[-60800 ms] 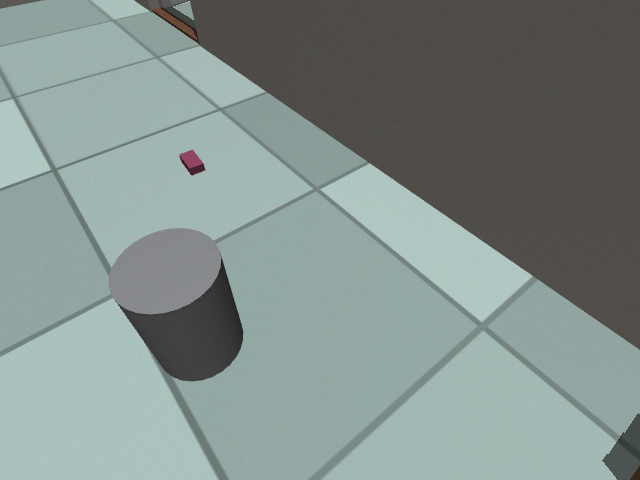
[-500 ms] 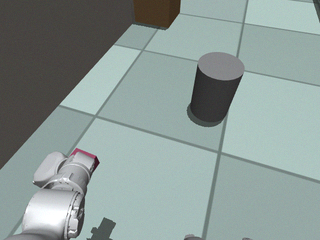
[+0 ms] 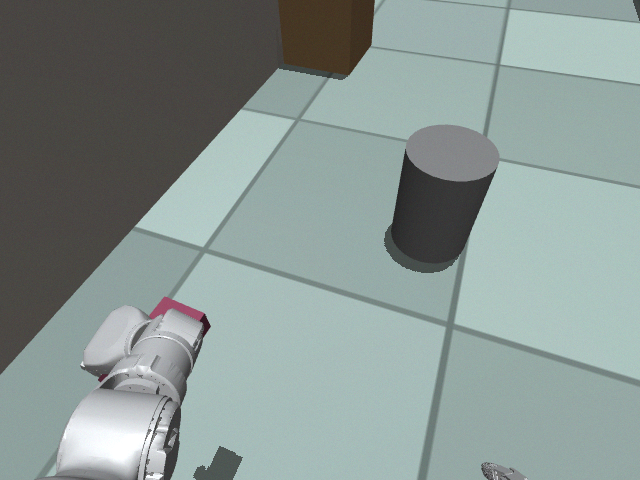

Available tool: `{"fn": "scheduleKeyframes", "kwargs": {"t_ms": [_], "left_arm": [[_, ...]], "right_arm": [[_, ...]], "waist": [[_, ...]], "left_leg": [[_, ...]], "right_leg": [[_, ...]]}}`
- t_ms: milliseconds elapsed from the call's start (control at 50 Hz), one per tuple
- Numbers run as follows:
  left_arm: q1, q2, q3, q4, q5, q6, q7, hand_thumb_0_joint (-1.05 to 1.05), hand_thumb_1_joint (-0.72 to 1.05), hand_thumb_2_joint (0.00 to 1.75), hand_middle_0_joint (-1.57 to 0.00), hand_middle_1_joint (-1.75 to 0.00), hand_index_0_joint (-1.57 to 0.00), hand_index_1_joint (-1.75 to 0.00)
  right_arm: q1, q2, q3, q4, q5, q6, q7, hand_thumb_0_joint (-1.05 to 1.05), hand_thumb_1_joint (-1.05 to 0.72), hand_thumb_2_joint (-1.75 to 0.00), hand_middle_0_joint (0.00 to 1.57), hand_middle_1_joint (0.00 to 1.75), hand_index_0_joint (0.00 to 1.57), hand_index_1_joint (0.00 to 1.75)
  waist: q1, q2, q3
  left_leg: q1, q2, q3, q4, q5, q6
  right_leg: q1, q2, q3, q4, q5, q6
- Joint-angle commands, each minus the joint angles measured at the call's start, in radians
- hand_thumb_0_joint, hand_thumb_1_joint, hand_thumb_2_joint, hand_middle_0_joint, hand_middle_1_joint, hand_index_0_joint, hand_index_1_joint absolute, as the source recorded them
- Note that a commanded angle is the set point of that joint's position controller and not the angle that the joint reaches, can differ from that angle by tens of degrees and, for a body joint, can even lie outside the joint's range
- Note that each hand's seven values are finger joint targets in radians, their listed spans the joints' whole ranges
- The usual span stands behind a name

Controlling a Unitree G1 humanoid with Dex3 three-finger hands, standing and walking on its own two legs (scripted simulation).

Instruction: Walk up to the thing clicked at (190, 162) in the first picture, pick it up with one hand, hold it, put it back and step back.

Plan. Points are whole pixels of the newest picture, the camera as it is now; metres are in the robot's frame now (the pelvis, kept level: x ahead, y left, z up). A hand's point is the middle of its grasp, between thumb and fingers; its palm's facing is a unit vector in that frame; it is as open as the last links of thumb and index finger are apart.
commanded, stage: hold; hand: left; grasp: from above
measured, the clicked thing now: (158, 350) +0.34 +0.24 -0.08
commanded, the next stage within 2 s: crouch in 1.42 s
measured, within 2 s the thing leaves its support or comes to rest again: neither
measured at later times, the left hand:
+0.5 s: hand (149, 357) +0.31 +0.23 -0.03, palm faces -0.08 -0.43 -0.90, open 10.2 cm
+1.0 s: hand (143, 357) +0.31 +0.23 -0.02, palm faces -0.07 -0.44 -0.90, open 10.2 cm
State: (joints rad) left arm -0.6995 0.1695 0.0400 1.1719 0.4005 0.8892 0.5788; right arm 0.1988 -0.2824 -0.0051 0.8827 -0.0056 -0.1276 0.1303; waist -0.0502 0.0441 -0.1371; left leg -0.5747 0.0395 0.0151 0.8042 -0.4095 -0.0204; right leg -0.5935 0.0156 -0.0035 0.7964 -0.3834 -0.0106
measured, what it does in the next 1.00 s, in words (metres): stands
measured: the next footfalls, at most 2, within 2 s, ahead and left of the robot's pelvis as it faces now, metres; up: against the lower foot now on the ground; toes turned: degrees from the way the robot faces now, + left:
none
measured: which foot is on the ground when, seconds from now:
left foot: down 0.00-1.00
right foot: down 0.00-1.00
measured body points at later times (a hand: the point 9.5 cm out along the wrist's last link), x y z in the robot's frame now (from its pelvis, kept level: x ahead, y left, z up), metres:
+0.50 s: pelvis +0.00 -0.01 +0.01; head +0.02 -0.02 +0.46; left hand +0.32 +0.25 +0.02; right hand +0.12 -0.27 -0.12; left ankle -0.01 +0.13 -0.70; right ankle +0.00 -0.11 -0.70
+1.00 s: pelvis -0.01 +0.00 +0.02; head +0.01 -0.02 +0.47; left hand +0.31 +0.25 +0.03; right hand +0.13 -0.25 -0.10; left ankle -0.01 +0.13 -0.70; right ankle +0.00 -0.11 -0.70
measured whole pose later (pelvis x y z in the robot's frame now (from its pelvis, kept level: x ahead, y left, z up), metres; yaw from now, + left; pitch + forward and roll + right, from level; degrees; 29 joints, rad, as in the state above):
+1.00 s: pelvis -0.01 +0.00 +0.02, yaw +0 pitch +6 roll +0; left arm -0.67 0.15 0.01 1.06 0.39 0.97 0.56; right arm 0.14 -0.29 0.01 0.85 0.01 -0.11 0.13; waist -0.03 0.04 -0.09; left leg -0.44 0.03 0.01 0.67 -0.34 -0.02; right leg -0.46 0.01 0.00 0.67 -0.32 -0.01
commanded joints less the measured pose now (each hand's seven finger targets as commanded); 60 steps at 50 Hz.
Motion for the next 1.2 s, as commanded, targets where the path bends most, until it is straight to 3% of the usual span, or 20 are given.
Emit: {"fn": "scheduleKeyframes", "kwargs": {"t_ms": [0, 40, 100, 240, 320, 340, 360, 380, 500, 620, 640, 740, 760, 800, 860, 920, 1020, 1100, 1160, 1180], "left_arm": [[-0.409, 0.177, -0.012, -0.100, 0.058, 0.008, 0.043, 0.00, 0.45, 0.79, -0.86, -0.68, -0.82, -0.72], [-0.388, 0.168, -0.003, -0.067, 0.053, 0.012, 0.044, 0.00, 0.47, 0.80, -0.87, -0.69, -0.83, -0.73], [-0.404, 0.173, 0.004, -0.098, 0.051, 0.003, 0.051, 0.00, 0.47, 0.77, -0.87, -0.68, -0.83, -0.72], [-0.451, 0.213, -0.008, -0.226, 0.071, -0.002, 0.064, 0.00, 0.45, 0.74, -0.85, -0.66, -0.82, -0.70], [-0.416, 0.194, -0.025, -0.278, 0.060, 0.009, 0.053, 0.00, 0.47, 0.73, -0.88, -0.65, -0.84, -0.68], [-0.428, 0.209, -0.019, -0.305, 0.060, 0.010, 0.049, 0.00, 0.46, 0.75, -0.87, -0.65, -0.83, -0.69], [-0.414, 0.167, -0.040, -0.290, 0.053, 0.017, 0.047, 0.00, 0.44, 0.74, -0.85, -0.65, -0.82, -0.69], [-0.404, 0.194, -0.026, -0.280, 0.054, 0.025, 0.045, 0.00, 0.44, 0.73, -0.85, -0.64, -0.82, -0.68], [-0.394, 0.156, -0.042, -0.213, 0.032, 0.059, 0.022, 0.00, 0.42, 0.74, -0.84, -0.64, -0.80, -0.69], [-0.401, 0.162, -0.043, -0.161, 0.049, 0.064, 0.012, 0.00, 0.50, 0.83, -0.93, -0.67, -0.88, -0.72], [-0.407, 0.168, -0.044, -0.156, 0.055, 0.064, 0.012, 0.00, 0.51, 0.81, -0.92, -0.67, -0.87, -0.72], [-0.433, 0.167, -0.059, -0.234, 0.074, 0.051, 0.021, 0.00, 0.53, 0.76, -0.92, -0.67, -0.88, -0.71], [-0.445, 0.185, -0.052, -0.250, 0.074, 0.051, 0.027, 0.00, 0.54, 0.74, -0.91, -0.69, -0.88, -0.72], [-0.448, 0.186, -0.048, -0.294, 0.066, 0.050, 0.028, 0.00, 0.53, 0.73, -0.91, -0.67, -0.88, -0.70], [-0.464, 0.179, -0.054, -0.335, 0.059, 0.056, 0.029, 0.00, 0.53, 0.74, -0.91, -0.66, -0.88, -0.70], [-0.469, 0.169, -0.060, -0.325, 0.056, 0.069, 0.023, 0.00, 0.53, 0.78, -0.92, -0.67, -0.88, -0.71], [-0.442, 0.167, -0.050, -0.263, 0.037, 0.096, 0.002, 0.00, 0.54, 0.76, -0.93, -0.66, -0.90, -0.70], [-0.453, 0.178, -0.060, -0.218, 0.058, 0.107, -0.013, 0.00, 0.55, 0.74, -0.94, -0.65, -0.91, -0.69], [-0.421, 0.137, -0.069, -0.200, 0.055, 0.106, -0.026, 0.00, 0.58, 0.78, -0.98, -0.64, -0.93, -0.69], [-0.421, 0.134, -0.065, -0.202, 0.056, 0.100, -0.027, 0.00, 0.59, 0.77, -0.98, -0.65, -0.94, -0.69]], "right_arm": [[-0.015, -0.156, -0.057, -0.102, 0.009, -0.039, 0.001, 0.00, -0.90, -0.90, 0.20, 0.30, 0.20, 0.30], [-0.001, -0.157, -0.063, -0.105, 0.008, -0.035, 0.005, 0.00, -0.90, -0.90, 0.20, 0.30, 0.20, 0.30], [-0.003, -0.157, -0.066, -0.109, 0.005, -0.034, 0.011, 0.00, -0.90, -0.90, 0.20, 0.30, 0.20, 0.30], [-0.051, -0.156, -0.057, -0.127, 0.006, -0.026, 0.012, 0.00, -0.90, -0.90, 0.20, 0.30, 0.20, 0.30], [-0.067, -0.156, -0.054, -0.137, 0.010, -0.017, 0.011, 0.00, -0.90, -0.90, 0.20, 0.30, 0.20, 0.30], [-0.074, -0.160, -0.058, -0.142, 0.011, -0.015, 0.006, 0.00, -0.90, -0.90, 0.20, 0.30, 0.20, 0.30], [-0.077, -0.154, -0.051, -0.136, 0.013, -0.015, 0.006, 0.00, -0.90, -0.90, 0.20, 0.30, 0.20, 0.30], [-0.081, -0.161, -0.055, -0.134, 0.014, -0.014, 0.002, 0.00, -0.90, -0.90, 0.20, 0.30, 0.20, 0.30], [-0.091, -0.155, -0.045, -0.136, 0.024, -0.021, -0.004, 0.00, -0.90, -0.90, 0.20, 0.30, 0.20, 0.30], [-0.097, -0.144, -0.039, -0.133, 0.025, -0.035, -0.003, 0.00, -0.90, -0.90, 0.20, 0.30, 0.20, 0.30], [-0.100, -0.143, -0.038, -0.131, 0.023, -0.037, -0.002, 0.00, -0.90, -0.90, 0.20, 0.30, 0.20, 0.30], [-0.125, -0.140, -0.032, -0.141, 0.022, -0.045, -0.001, 0.00, -0.90, -0.90, 0.20, 0.30, 0.20, 0.30], [-0.125, -0.141, -0.031, -0.142, 0.021, -0.044, -0.001, 0.00, -0.90, -0.90, 0.20, 0.30, 0.20, 0.30], [-0.136, -0.143, -0.035, -0.149, 0.021, -0.042, -0.002, 0.00, -0.90, -0.90, 0.20, 0.30, 0.20, 0.30], [-0.139, -0.146, -0.036, -0.159, 0.021, -0.033, -0.005, 0.00, -0.90, -0.90, 0.20, 0.30, 0.20, 0.30], [-0.149, -0.144, -0.032, -0.155, 0.024, -0.028, -0.006, 0.00, -0.90, -0.90, 0.20, 0.30, 0.20, 0.30], [-0.160, -0.143, -0.033, -0.153, 0.029, -0.035, -0.008, 0.00, -0.90, -0.90, 0.20, 0.30, 0.20, 0.30], [-0.162, -0.135, -0.025, -0.144, 0.034, -0.046, -0.007, 0.00, -0.90, -0.90, 0.20, 0.30, 0.20, 0.30], [-0.153, -0.136, -0.033, -0.145, 0.037, -0.043, -0.002, 0.00, -0.90, -0.90, 0.20, 0.30, 0.20, 0.30], [-0.151, -0.136, -0.038, -0.143, 0.035, -0.044, -0.001, 0.00, -0.90, -0.90, 0.20, 0.30, 0.20, 0.30]], "waist": [[-0.007, -0.080, -0.271], [-0.007, -0.102, -0.303], [-0.010, -0.084, -0.332], [0.001, -0.019, -0.324], [-0.006, -0.034, -0.354], [0.007, -0.012, -0.366], [-0.005, -0.019, -0.335], [0.010, -0.015, -0.323], [-0.004, -0.084, -0.254], [0.003, -0.103, -0.235], [0.015, -0.093, -0.220], [0.010, -0.050, -0.254], [0.024, -0.035, -0.245], [0.022, -0.033, -0.310], [0.015, -0.021, -0.326], [0.001, -0.037, -0.306], [0.027, -0.061, -0.246], [0.028, -0.074, -0.204], [0.022, -0.063, -0.258], [0.034, -0.055, -0.256]], "left_leg": [[0.109, -0.052, 0.027, -0.092, 0.300, 0.004], [0.097, -0.058, 0.033, -0.073, 0.336, 0.006], [0.111, -0.061, 0.037, -0.074, 0.353, 0.005], [0.167, -0.060, 0.039, -0.102, 0.324, 0.008], [0.192, -0.059, 0.033, -0.120, 0.324, 0.014], [0.191, -0.058, 0.036, -0.117, 0.343, 0.009], [0.204, -0.054, 0.030, -0.139, 0.323, 0.011], [0.199, -0.053, 0.034, -0.139, 0.326, 0.008], [0.192, -0.054, 0.029, -0.167, 0.283, 0.018], [0.182, -0.054, 0.032, -0.176, 0.270, 0.020], [0.174, -0.055, 0.036, -0.180, 0.266, 0.020], [0.216, -0.052, 0.027, -0.200, 0.254, 0.017], [0.208, -0.053, 0.026, -0.203, 0.249, 0.018], [0.235, -0.052, 0.027, -0.194, 0.296, 0.017], [0.251, -0.052, 0.027, -0.190, 0.333, 0.015], [0.254, -0.054, 0.027, -0.202, 0.311, 0.018], [0.232, -0.050, 0.022, -0.231, 0.267, 0.016], [0.217, -0.048, 0.022, -0.241, 0.253, 0.018], [0.239, -0.052, 0.028, -0.227, 0.334, 0.018], [0.233, -0.051, 0.028, -0.229, 0.355, 0.014]], "right_leg": [[0.203, 0.023, -0.007, -0.105, 0.390, 0.015], [0.225, 0.015, 0.002, -0.088, 0.497, 0.017], [0.249, 0.011, 0.008, -0.081, 0.550, 0.017], [0.254, 0.018, 0.006, -0.123, 0.440, 0.013], [0.292, 0.019, 0.003, -0.131, 0.446, 0.015], [0.288, 0.020, 0.003, -0.121, 0.452, 0.014], [0.286, 0.024, -0.005, -0.140, 0.401, 0.012], [0.277, 0.025, -0.004, -0.139, 0.387, 0.013], [0.270, 0.021, 0.000, -0.182, 0.345, 0.020], [0.272, 0.013, 0.009, -0.205, 0.333, 0.019], [0.271, 0.012, 0.009, -0.213, 0.321, 0.017], [0.280, 0.017, 0.005, -0.215, 0.274, 0.008], [0.279, 0.015, 0.004, -0.219, 0.264, 0.006], [0.310, 0.018, 0.004, -0.202, 0.318, 0.006], [0.319, 0.020, 0.000, -0.190, 0.370, 0.006], [0.320, 0.020, 0.004, -0.211, 0.347, 0.012], [0.311, 0.019, 0.000, -0.233, 0.273, 0.012], [0.301, 0.014, 0.001, -0.253, 0.258, 0.013], [0.321, 0.014, 0.001, -0.233, 0.358, 0.009], [0.330, 0.014, -0.002, -0.221, 0.380, 0.006]]}}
